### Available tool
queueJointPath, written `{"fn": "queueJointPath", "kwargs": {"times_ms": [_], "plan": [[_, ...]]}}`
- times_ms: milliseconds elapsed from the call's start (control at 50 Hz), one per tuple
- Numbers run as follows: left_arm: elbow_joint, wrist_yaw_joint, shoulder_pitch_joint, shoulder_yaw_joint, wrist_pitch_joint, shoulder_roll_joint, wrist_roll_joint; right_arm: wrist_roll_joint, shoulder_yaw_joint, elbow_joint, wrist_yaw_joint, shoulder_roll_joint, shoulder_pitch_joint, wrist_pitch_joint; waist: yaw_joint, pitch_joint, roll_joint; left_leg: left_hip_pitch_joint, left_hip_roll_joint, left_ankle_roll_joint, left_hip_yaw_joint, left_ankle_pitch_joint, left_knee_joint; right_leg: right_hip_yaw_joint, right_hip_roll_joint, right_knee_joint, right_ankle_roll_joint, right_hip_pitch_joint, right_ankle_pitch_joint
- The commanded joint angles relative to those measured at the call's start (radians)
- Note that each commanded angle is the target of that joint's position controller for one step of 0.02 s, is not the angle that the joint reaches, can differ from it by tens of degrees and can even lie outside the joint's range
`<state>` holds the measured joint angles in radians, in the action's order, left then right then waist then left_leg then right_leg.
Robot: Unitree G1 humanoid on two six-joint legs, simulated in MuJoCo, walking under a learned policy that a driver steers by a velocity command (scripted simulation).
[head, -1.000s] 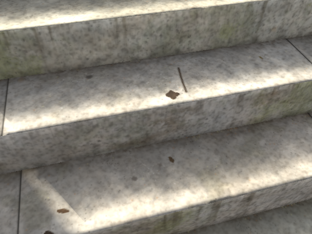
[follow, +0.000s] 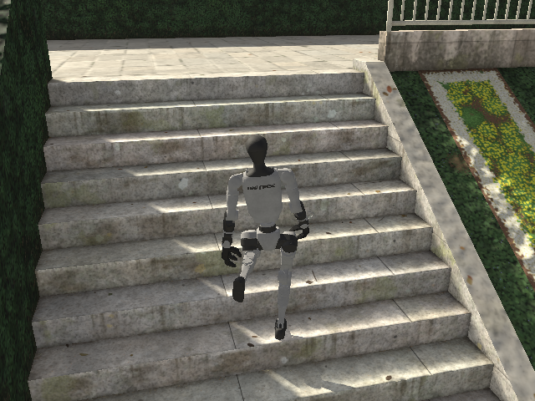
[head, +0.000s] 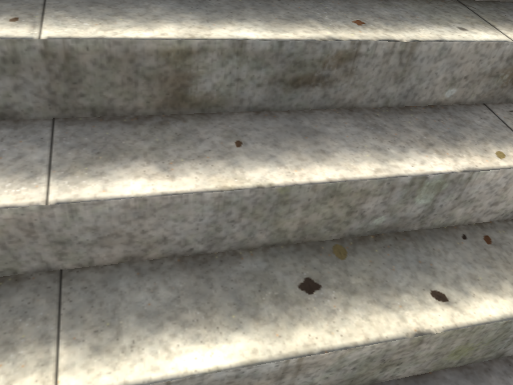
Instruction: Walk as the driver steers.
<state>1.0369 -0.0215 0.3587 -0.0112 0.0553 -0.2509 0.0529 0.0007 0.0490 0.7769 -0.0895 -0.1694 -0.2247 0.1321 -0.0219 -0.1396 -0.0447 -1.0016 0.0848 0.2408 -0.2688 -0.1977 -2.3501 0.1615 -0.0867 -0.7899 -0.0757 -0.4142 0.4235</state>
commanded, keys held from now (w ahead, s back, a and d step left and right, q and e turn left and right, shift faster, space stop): w+shift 0.54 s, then shift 0.46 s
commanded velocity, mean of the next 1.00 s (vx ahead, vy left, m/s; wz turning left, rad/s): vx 0.74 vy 0.00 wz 0.00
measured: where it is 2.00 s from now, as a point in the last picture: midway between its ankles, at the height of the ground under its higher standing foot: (192, 170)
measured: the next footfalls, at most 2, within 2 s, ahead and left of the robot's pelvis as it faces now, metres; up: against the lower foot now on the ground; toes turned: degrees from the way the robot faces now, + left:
left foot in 0.20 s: +0.28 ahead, +0.19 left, +0.19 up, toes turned +0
right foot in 0.60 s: +0.60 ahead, +0.00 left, +0.37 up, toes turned -5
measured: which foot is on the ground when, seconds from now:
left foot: up 0.00-0.18, down 0.20-0.62, up 0.64-0.98, down 1.00-1.00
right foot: down 0.00-0.22, up 0.24-0.58, down 0.60-1.00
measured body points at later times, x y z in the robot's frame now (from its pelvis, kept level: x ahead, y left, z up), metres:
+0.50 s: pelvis +0.34 +0.10 +0.22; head +0.34 +0.11 +0.67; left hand +0.63 +0.21 +0.21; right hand +0.19 -0.08 +0.08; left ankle +0.24 +0.19 -0.51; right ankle +0.44 -0.06 -0.18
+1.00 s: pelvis +0.64 +0.13 +0.44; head +0.65 +0.13 +0.89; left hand +0.59 +0.33 +0.28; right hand +0.91 +0.03 +0.41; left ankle +0.78 +0.25 -0.14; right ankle +0.57 +0.01 -0.31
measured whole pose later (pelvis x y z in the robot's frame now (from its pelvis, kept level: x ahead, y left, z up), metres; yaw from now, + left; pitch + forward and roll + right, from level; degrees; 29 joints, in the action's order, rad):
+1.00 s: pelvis +0.64 +0.13 +0.44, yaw -2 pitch +3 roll +2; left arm 1.09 -0.01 0.41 0.04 0.00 -0.11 0.00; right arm -0.03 0.17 0.61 -0.01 0.00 0.08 0.09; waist 0.01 -0.05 -0.02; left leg -1.02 -0.02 0.10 0.06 -0.35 -1.43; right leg 0.10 0.09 -0.23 -0.02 -0.08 0.10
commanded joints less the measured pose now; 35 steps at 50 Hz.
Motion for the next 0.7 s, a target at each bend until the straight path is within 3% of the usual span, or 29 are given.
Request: {"fn": "queueJointPath", "kwargs": {"times_ms": [20, 60, 80, 120, 140, 160, 180, 200, 220, 240, 260, 280, 300, 320, 340, 360, 400, 460, 500, 520, 540, 560, 580, 600, 620, 640, 660, 680, 700], "plan": [[-0.015, -0.031, -0.278, 0.092, 0.006, 0.199, 0.026, 0.048, 0.110, -0.216, -0.015, 0.184, 0.050, -0.012, -0.245, 0.266, 0.100, -0.204, -0.056, -0.045, 0.086, -0.079, -0.108, -0.154, 0.239, 0.565, -0.064, -0.370, -0.194], [0.002, -0.043, -0.260, 0.107, 0.015, 0.148, -0.016, 0.052, 0.132, -0.274, 0.036, 0.150, 0.157, -0.030, -0.240, 0.296, 0.044, -0.153, -0.120, -0.079, 0.159, 0.031, 0.068, -0.056, 0.196, 0.613, -0.049, -0.507, -0.225], [0.020, -0.041, -0.208, 0.110, 0.020, 0.128, -0.047, 0.038, 0.137, -0.294, 0.057, 0.135, 0.238, -0.032, -0.202, 0.271, 0.080, -0.093, -0.124, -0.100, 0.232, 0.126, 0.261, -0.005, 0.152, 0.631, -0.048, -0.497, -0.246], [0.030, -0.009, -0.029, 0.084, 0.056, 0.030, -0.125, -0.026, 0.161, -0.349, 0.078, 0.120, 0.358, -0.011, -0.138, 0.107, 0.092, 0.471, -0.177, -0.145, 0.423, 0.119, 0.703, -0.071, 0.189, 0.811, -0.098, -0.550, -0.394], [0.046, -0.005, 0.121, 0.070, 0.070, -0.032, -0.115, -0.016, 0.122, -0.316, 0.075, 0.056, 0.336, -0.003, -0.105, -0.069, 0.071, 0.669, -0.094, -0.134, 0.507, 0.018, 0.802, -0.076, 0.212, 0.730, -0.126, -0.331, -1.025], [0.054, 0.002, 0.164, 0.040, 0.075, -0.143, -0.080, -0.014, 0.083, -0.310, 0.086, -0.020, 0.321, -0.004, -0.128, -0.183, -0.027, 0.711, -0.034, -0.129, 0.517, -0.195, 0.883, -0.064, 0.231, 0.573, -0.135, -0.081, -1.692], [0.032, 0.019, 0.094, -0.011, 0.046, -0.297, -0.063, -0.026, 0.032, -0.240, 0.068, -0.116, 0.126, -0.017, -0.223, -0.215, -0.216, 0.595, -0.027, -0.130, 0.444, -0.424, 1.115, -0.117, 0.302, 0.353, -0.134, 0.313, -1.945], [0.007, 0.038, 0.061, -0.026, 0.030, -0.288, -0.043, -0.035, -0.007, -0.201, 0.056, -0.173, 0.025, -0.028, -0.229, -0.234, -0.230, 0.607, -0.035, -0.108, 0.295, -0.454, 1.282, -0.163, 0.328, 0.167, -0.125, 0.439, -1.909], [-0.074, 0.032, -0.001, -0.013, 0.055, -0.191, -0.008, -0.058, -0.052, -0.116, 0.042, -0.301, -0.148, -0.038, -0.236, -0.233, 0.087, 0.779, -0.157, -0.018, -0.060, -0.257, 1.463, -0.194, 0.277, -0.122, -0.143, 0.213, -1.692], [-0.114, 0.007, -0.044, 0.011, 0.075, 0.023, -0.010, -0.033, -0.076, 0.010, 0.061, -0.340, -0.301, -0.077, -0.206, -0.223, 0.496, 1.007, -0.307, 0.118, -0.563, -0.446, 1.951, -0.265, 0.045, -0.547, -0.108, -0.204, -0.512], [-0.193, -0.030, -0.177, 0.019, 0.101, 0.105, -0.035, -0.033, -0.057, 0.063, 0.076, -0.239, -0.312, -0.075, -0.188, -0.087, 0.388, 0.935, -0.350, 0.093, -0.782, -0.623, 2.072, -0.437, -0.053, -1.082, -0.099, -0.488, -0.300], [-0.337, -0.053, -0.380, 0.038, 0.115, 0.170, -0.065, -0.030, -0.023, 0.090, 0.061, -0.103, -0.199, -0.069, -0.121, 0.134, 0.248, 0.786, -0.348, 0.028, -0.625, -0.637, 1.996, -0.414, -0.034, -1.299, -0.129, -0.748, -0.275], [-0.405, -0.058, -0.443, 0.070, 0.121, 0.214, -0.059, -0.041, -0.004, 0.142, 0.035, 0.001, -0.183, -0.058, -0.084, 0.184, 0.178, 0.721, -0.339, -0.008, -0.448, -0.452, 1.929, -0.419, -0.020, -1.449, -0.166, -0.848, -0.289], [-0.425, -0.062, -0.394, 0.094, 0.115, 0.269, -0.041, -0.036, 0.000, 0.214, 0.020, 0.075, -0.200, -0.052, -0.017, 0.175, 0.094, 0.725, -0.306, -0.050, -0.291, -0.306, 1.886, -0.440, -0.010, -1.503, -0.186, -0.899, -0.303], [-0.415, -0.065, -0.312, 0.109, 0.102, 0.287, -0.050, -0.045, 0.009, 0.252, 0.015, 0.141, -0.175, -0.051, 0.050, 0.165, 0.060, 0.706, -0.273, -0.080, -0.174, -0.204, 1.875, -0.455, -0.004, -1.556, -0.186, -0.919, -0.305], [-0.410, -0.068, -0.245, 0.126, 0.085, 0.297, -0.055, -0.051, 0.012, 0.253, 0.014, 0.156, -0.132, -0.063, 0.105, 0.153, 0.044, 0.678, -0.254, -0.102, -0.059, -0.094, 1.892, -0.441, 0.015, -1.545, -0.176, -0.921, -0.328], [-0.430, -0.060, -0.226, 0.126, 0.057, 0.220, -0.078, -0.062, 0.017, 0.218, 0.015, 0.132, 0.028, -0.065, 0.194, 0.212, 0.031, 0.457, -0.217, -0.114, 0.141, -0.042, 2.001, -0.366, 0.044, -1.354, -0.122, -0.847, -0.296], [-0.503, -0.030, -0.376, 0.153, 0.036, 0.216, -0.056, -0.028, 0.012, 0.279, 0.055, 0.026, -0.138, -0.050, 0.117, 0.198, 0.068, 0.521, -0.261, -0.059, 0.146, 0.031, 2.156, -0.228, 0.068, -1.489, -0.056, -0.955, -0.271], [-0.627, -0.027, -0.598, 0.189, 0.043, 0.220, -0.065, 0.011, 0.011, 0.332, 0.082, -0.002, -0.290, -0.063, 0.058, 0.219, -0.006, 0.608, -0.250, -0.092, 0.197, 0.017, 2.273, -0.126, 0.144, -1.100, -0.036, -0.960, -0.220], [-0.658, -0.039, -0.680, 0.196, 0.051, 0.181, -0.071, 0.017, 0.010, 0.344, 0.097, -0.032, -0.342, -0.057, 0.038, 0.157, -0.044, 0.487, -0.237, -0.099, 0.279, 0.222, 2.390, 0.092, 0.144, -0.802, -0.027, -0.626, -0.244], [-0.711, -0.039, -0.761, 0.212, 0.075, 0.215, -0.068, 0.040, 0.003, 0.366, 0.119, -0.068, -0.439, -0.044, 0.025, 0.049, 0.007, 0.424, -0.249, -0.105, 0.282, 0.650, 2.398, 0.148, 0.138, -0.578, -0.030, -0.222, -0.208], [-0.695, -0.035, -0.679, 0.168, 0.091, 0.160, -0.067, 0.038, -0.005, 0.389, 0.126, -0.123, -0.513, -0.022, 0.067, -0.155, 0.112, 0.556, -0.265, -0.091, 0.294, 1.492, 2.239, 0.191, 0.012, -0.581, -0.024, 0.096, -0.125], [-0.664, -0.019, -0.556, 0.115, 0.077, 0.049, -0.065, -0.009, -0.033, 0.386, 0.130, -0.241, -0.476, -0.003, 0.159, -0.251, 0.290, 0.777, -0.288, -0.088, 0.295, 2.045, 2.043, 0.139, -0.033, -0.535, -0.046, 0.131, -0.048], [-0.551, -0.023, -0.266, 0.061, 0.046, -0.060, -0.047, -0.012, -0.082, 0.338, 0.143, -0.384, -0.349, -0.023, 0.292, -0.290, 0.477, 1.107, -0.336, -0.075, 0.229, 2.163, 1.810, -0.065, 0.013, -0.268, -0.086, 0.026, 0.107], [-0.443, -0.034, -0.028, 0.017, 0.036, -0.161, -0.020, -0.031, -0.096, 0.256, 0.158, -0.367, -0.232, -0.022, 0.345, -0.358, 0.358, 1.023, -0.341, -0.052, 0.148, 2.012, 1.568, -0.343, 0.073, -0.153, -0.137, 0.261, 0.005], [-0.314, -0.017, 0.149, -0.024, 0.006, -0.254, 0.027, -0.037, -0.064, 0.223, 0.116, -0.153, -0.249, -0.002, 0.274, -0.427, -0.180, 0.585, -0.086, -0.099, 0.155, 1.144, 1.052, -0.879, 0.341, 0.206, -0.349, 0.565, -0.353], [-0.262, 0.013, 0.178, -0.011, -0.012, -0.184, 0.050, -0.058, -0.065, 0.244, 0.061, -0.092, -0.220, 0.038, 0.262, -0.491, -0.284, 0.416, 0.118, -0.126, -0.034, 0.137, 0.471, -1.228, 0.449, 0.462, -0.408, 0.596, -0.605], [-0.213, 0.013, 0.079, 0.034, -0.018, -0.008, -0.007, -0.012, -0.061, 0.133, 0.010, -0.003, -0.104, 0.041, 0.167, -0.267, -0.155, 0.131, 0.080, -0.109, -0.093, 0.007, 0.113, -1.061, 0.446, 0.414, -0.292, 0.427, -0.318], [-0.151, 0.017, -0.005, 0.053, -0.017, 0.092, -0.040, -0.003, -0.023, 0.002, 0.004, 0.063, 0.063, 0.027, 0.097, -0.002, -0.063, -0.067, 0.054, -0.084, -0.024, -0.093, -0.023, -0.842, 0.399, 0.358, -0.224, 0.214, -0.218]]}}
